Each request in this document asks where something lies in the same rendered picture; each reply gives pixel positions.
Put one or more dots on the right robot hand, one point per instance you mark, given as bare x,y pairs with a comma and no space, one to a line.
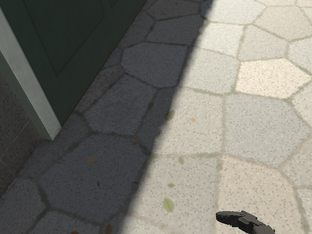
244,221

